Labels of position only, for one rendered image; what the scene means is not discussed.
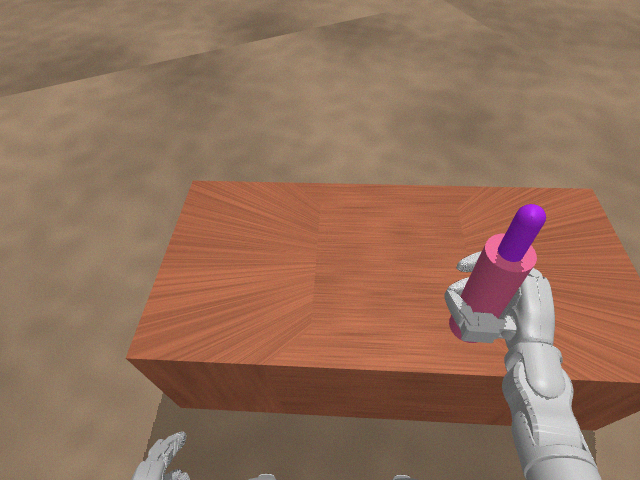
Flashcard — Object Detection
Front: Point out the bottle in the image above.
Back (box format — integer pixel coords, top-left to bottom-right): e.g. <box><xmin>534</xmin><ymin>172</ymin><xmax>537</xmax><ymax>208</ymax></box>
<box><xmin>449</xmin><ymin>204</ymin><xmax>546</xmax><ymax>343</ymax></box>

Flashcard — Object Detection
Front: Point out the left robot hand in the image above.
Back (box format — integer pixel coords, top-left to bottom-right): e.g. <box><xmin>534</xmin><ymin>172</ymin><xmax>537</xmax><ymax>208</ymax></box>
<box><xmin>131</xmin><ymin>432</ymin><xmax>190</xmax><ymax>480</ymax></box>

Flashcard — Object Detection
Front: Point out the right robot arm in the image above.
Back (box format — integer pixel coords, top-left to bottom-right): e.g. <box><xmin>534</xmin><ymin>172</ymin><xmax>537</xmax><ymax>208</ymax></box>
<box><xmin>502</xmin><ymin>341</ymin><xmax>602</xmax><ymax>480</ymax></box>

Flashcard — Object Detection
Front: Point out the right robot hand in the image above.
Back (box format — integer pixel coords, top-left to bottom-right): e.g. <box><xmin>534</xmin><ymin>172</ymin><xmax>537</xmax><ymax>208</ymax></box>
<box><xmin>444</xmin><ymin>251</ymin><xmax>555</xmax><ymax>350</ymax></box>

